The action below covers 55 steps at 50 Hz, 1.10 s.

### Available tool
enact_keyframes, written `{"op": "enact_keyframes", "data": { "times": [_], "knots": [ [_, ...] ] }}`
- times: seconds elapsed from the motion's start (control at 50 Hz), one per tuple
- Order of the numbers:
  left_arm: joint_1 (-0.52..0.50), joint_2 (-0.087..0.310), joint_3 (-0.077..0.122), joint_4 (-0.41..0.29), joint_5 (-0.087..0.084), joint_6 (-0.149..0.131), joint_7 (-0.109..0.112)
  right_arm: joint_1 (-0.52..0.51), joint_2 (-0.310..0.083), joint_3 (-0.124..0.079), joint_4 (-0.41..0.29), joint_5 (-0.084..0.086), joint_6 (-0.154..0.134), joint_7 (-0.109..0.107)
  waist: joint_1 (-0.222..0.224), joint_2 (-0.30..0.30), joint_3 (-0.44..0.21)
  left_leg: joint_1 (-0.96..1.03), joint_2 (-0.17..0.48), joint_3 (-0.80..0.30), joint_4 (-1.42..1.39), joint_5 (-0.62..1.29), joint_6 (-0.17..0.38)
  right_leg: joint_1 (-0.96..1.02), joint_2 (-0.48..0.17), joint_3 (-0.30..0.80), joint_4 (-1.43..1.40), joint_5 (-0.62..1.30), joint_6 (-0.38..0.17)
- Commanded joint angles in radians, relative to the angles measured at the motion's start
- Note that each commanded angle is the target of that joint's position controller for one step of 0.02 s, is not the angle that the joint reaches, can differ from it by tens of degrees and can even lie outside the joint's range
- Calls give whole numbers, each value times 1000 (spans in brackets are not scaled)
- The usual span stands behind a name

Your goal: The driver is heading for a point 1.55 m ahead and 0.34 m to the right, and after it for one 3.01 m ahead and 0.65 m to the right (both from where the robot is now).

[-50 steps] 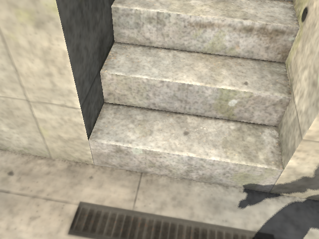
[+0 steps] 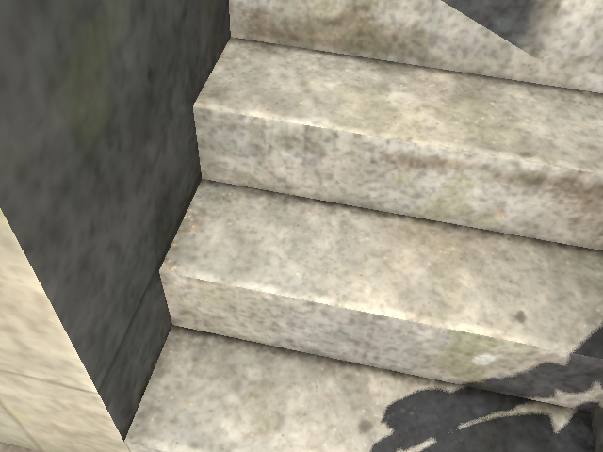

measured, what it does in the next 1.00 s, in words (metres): steps on the spot, turning right: right foot, then right foot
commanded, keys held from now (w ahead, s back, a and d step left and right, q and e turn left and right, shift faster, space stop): e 0.66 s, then w+e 0.10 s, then w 0.02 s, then w+q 0.22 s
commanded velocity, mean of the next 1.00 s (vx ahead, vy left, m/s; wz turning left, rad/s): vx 0.10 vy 0.00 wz -0.39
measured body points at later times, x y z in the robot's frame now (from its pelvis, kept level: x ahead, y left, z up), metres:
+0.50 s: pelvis +0.02 -0.03 +0.00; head +0.06 -0.05 +0.44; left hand +0.26 +0.18 -0.10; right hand +0.05 -0.34 -0.12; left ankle +0.08 +0.11 -0.73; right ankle +0.01 -0.14 -0.69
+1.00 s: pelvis +0.05 -0.07 +0.01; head +0.04 -0.08 +0.46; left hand +0.27 +0.13 -0.09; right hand +0.11 -0.37 -0.09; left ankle +0.10 +0.04 -0.72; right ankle +0.00 -0.15 -0.73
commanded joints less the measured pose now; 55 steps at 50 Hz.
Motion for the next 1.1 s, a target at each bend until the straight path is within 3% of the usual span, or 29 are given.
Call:
{"op": "enact_keyframes", "data": {
  "times": [0.02, 0.06, 0.12, 0.22, 0.26, 0.3, 0.32, 0.34, 0.36, 0.4, 0.42, 0.46, 0.5, 0.54, 0.56, 0.58, 0.6, 0.62, 0.64, 0.68, 0.72, 0.82, 0.92, 0.96, 1.0, 1.04, 1.06, 1.08, 1.1],
  "knots": [
    [9, 132, 29, -45, 5, -3, 8, -29, -176, -33, -48, -1, -11, -21, 21, 181, -50, -37, 166, -157, -203, -423, -4, 108, -10, 5, -113, 116, -54],
    [-29, 191, 50, -63, -20, -17, 1, -6, -178, -43, -64, -2, 1, -32, -25, 69, -5, 74, 96, -60, -110, -315, -38, -78, -20, 65, -126, 12, -111],
    [-68, 177, 61, -114, -7, -46, -29, 47, -173, -52, -82, 3, 24, -64, -46, -64, -50, 169, 57, 10, 65, -116, -19, -137, -49, 134, -147, 146, -117],
    [15, 197, 79, -169, -6, -60, -38, 34, -157, -56, -153, 7, 44, -80, 0, -103, -100, 71, 32, -9, 217, -23, -24, -64, -79, 284, -80, 377, -180],
    [-12, 197, 83, -209, 3, -47, -39, 80, -147, -55, -163, 1, 42, -80, -18, -109, -130, 63, 41, -25, 220, -31, -17, -53, -68, 282, -33, 364, -172],
    [-36, 158, 72, -263, -13, -43, -47, 164, -197, -69, -160, -4, 45, -87, -50, 23, -151, 241, 139, -110, 143, 59, 41, -248, -8, 224, 112, 266, -110],
    [-67, 123, 60, -300, -6, -42, -56, 269, -239, -83, -138, -18, 49, -91, -95, 177, -187, 377, 292, -238, 22, 160, 126, -390, 74, 88, 291, 112, -43],
    [-57, 93, 53, -312, -4, -43, -61, 251, -243, -79, -148, -22, 40, -94, -88, 351, -200, 402, 502, -438, -94, 373, 255, -475, 107, -9, 571, -375, 8],
    [-39, 139, 68, -307, -6, -40, -70, 223, -230, -71, -175, -11, 30, -93, -63, 253, -198, 378, 561, -444, -101, 424, 286, -489, 27, 26, 774, -397, 23],
    [11, 104, 57, -299, -29, -16, -61, 61, -259, -87, -203, 17, 10, -90, 15, 146, -109, 215, 450, -226, -113, 293, 171, -393, -60, 33, 706, -258, 19],
    [28, 79, 46, -292, -26, -11, -55, 0, -267, -93, -214, 36, 1, -92, 33, 172, -94, 161, 391, -127, -118, 256, 136, -307, -71, -5, 592, -202, 26],
    [0, 73, 47, -303, -26, -7, -58, -2, -263, -97, -206, 28, 9, -90, 8, 177, -98, 82, 313, 34, -101, 235, 97, -116, -34, -98, 401, -131, 28],
    [-2, 88, 57, -319, -31, -11, -64, 25, -248, -97, -197, 34, 18, -83, -5, 189, -108, 113, 324, 58, -63, 149, 99, -35, -4, -140, 244, -64, 15],
    [102, 82, 66, -294, -15, -6, -47, 35, -206, -90, -200, 40, 43, -65, 31, 175, -112, 81, 314, 89, 50, -5, 50, 99, 48, -180, 45, 12, -18],
    [150, 127, 86, -284, -12, -7, -35, 109, -158, -80, -178, 34, 47, -53, 38, 73, -81, -16, 261, 144, 222, -164, -17, 192, 53, -100, -89, 87, -55],
    [175, 260, 116, -312, 5, -6, -17, 85, -80, -58, -223, -3, 49, -42, 21, -243, -17, -364, 151, 182, 645, -596, -116, 278, -217, 340, -178, 483, -179],
    [164, 331, 115, -365, 41, -18, -32, -13, -137, -67, -300, -6, 30, -32, 44, -188, -151, -437, 61, -57, 840, -609, -142, 225, -384, 569, -209, 663, -374],
    [162, 304, 116, -367, 63, -28, -46, -83, -187, -85, -317, 17, 28, -35, 82, -90, -172, -462, 54, -126, 895, -547, -126, 213, -358, 525, -249, 486, -404],
    [94, 267, 110, -375, 47, -37, -47, -72, -182, -89, -304, 27, 34, -50, 42, -106, -96, -469, 56, -139, 874, -451, -101, 156, -303, 433, -256, 390, -353],
    [6, 190, 87, -386, -10, -24, -29, -9, -205, -99, -262, 12, 39, -70, -17, -46, -84, -390, 68, -138, 812, -273, -93, 68, -208, 307, -234, 242, -250],
    [25, 171, 80, -384, -2, -24, -5, -8, -183, -98, -270, -1, 29, -59, -20, -40, -134, -328, 41, -120, 750, -138, -85, 51, -156, 282, -255, 24, -219],
    [99, 131, 67, -354, -3, -36, 21, -89, -111, -74, -305, 14, 0, -25, 18, -117, -105, -275, 22, -96, 374, -74, -103, 107, -146, 269, -321, -113, -218],
    [146, 137, 63, -292, 16, -51, -6, -45, -109, -63, -270, 41, -16, 5, 54, -149, -42, -62, 0, -10, 278, -231, -59, 1, -171, 252, -369, -265, -246],
    [113, 139, 65, -289, 6, -73, -4, -115, -105, -57, -303, 37, -35, 8, 62, -89, 3, -105, 32, -53, 147, -209, -7, 79, -211, 286, -367, -167, -241],
    [103, 128, 57, -293, 11, -67, -6, -71, -88, -53, -288, 49, -51, 17, 43, -81, -30, -20, 2, -5, 0, -207, 19, 125, -167, 239, -315, -138, -225],
    [89, 98, 42, -304, 19, -75, 0, -25, -94, -52, -265, 40, -38, 18, 21, -57, -78, 136, 3, -21, -52, -131, 39, 85, -117, 178, -241, 1, -191],
    [54, 73, 30, -320, 20, -92, 2, 42, -120, -58, -254, 45, -33, 14, -9, -5, -103, 234, 54, -97, -63, -5, 65, 29, -71, 113, -130, 120, -154],
    [46, 33, 15, -351, 27, -107, 5, 125, -194, -80, -222, 43, -31, 16, -4, 181, -139, 367, 141, -268, -57, 166, 137, -115, 35, -32, 62, 191, -87],
    [51, 53, 11, -359, 35, -123, 5, 187, -237, -103, -216, 51, -23, 21, -30, 326, -121, 445, 264, -476, -141, 158, 252, -286, 71, -94, 193, -33, -24]
  ]
}}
